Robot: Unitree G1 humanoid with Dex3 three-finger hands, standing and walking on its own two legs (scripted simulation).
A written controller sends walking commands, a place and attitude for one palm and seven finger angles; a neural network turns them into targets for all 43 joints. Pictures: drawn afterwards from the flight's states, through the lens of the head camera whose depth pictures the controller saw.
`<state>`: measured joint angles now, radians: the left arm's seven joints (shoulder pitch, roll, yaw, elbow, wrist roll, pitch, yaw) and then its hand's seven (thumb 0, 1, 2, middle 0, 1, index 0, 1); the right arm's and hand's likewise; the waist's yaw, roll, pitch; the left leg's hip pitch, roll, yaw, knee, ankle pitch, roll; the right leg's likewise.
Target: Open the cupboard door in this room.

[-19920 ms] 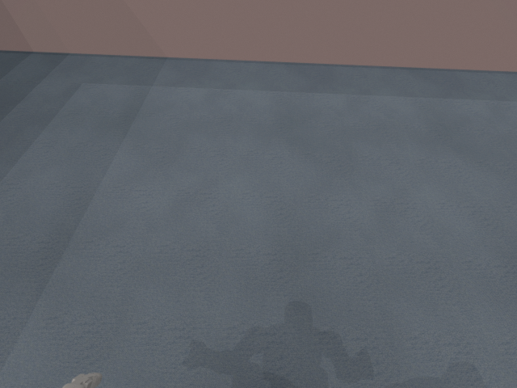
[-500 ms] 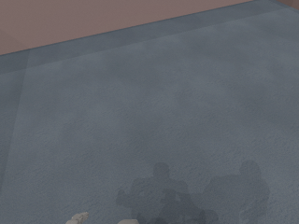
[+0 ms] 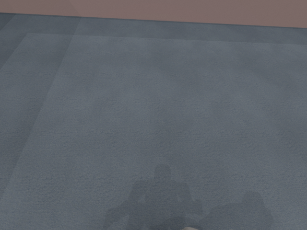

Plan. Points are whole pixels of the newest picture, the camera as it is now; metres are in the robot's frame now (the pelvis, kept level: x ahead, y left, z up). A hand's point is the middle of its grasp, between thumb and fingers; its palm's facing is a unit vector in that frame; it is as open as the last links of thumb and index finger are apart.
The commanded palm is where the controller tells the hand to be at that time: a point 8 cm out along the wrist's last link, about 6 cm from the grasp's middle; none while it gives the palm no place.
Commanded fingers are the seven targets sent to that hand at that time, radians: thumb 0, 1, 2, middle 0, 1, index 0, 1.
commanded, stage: turn or walk to find it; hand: left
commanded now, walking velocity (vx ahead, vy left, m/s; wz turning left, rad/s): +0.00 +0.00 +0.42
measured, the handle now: out of the picture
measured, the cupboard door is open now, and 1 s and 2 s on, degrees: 0 0 0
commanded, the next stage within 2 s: stand and wait in 0.44 s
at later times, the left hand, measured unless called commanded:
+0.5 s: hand out of the picture +0.04 +0.16 -0.14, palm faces +0.21 -0.94 -0.28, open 7.4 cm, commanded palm none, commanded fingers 0.00 0.90 0.90 -0.20 -0.30 -0.20 -0.30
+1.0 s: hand out of the picture -0.08 +0.22 -0.17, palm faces +0.48 -0.84 -0.25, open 7.4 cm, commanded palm none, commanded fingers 0.00 0.90 0.90 -0.20 -0.30 -0.20 -0.30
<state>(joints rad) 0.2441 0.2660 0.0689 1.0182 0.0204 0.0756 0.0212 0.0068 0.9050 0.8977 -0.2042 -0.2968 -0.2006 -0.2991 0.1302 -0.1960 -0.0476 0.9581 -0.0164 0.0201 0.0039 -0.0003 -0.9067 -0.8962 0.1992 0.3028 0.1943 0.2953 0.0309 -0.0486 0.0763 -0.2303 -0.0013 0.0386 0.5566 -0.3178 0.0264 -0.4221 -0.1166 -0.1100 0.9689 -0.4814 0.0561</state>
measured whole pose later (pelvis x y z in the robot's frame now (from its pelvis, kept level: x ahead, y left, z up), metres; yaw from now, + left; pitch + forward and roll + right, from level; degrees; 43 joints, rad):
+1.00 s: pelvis -0.03 +0.00 +0.01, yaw +27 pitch +0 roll -1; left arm 0.18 0.27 0.07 0.97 0.02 0.06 0.01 0.01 0.91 0.90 -0.20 -0.30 -0.20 -0.30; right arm 0.14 -0.20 -0.05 0.95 -0.01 0.01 0.00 0.00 -0.90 -0.90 0.20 0.30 0.20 0.30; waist 0.02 -0.03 0.08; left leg -0.23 -0.02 0.00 0.48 -0.26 0.04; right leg -0.47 -0.10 -0.05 1.09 -0.42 0.08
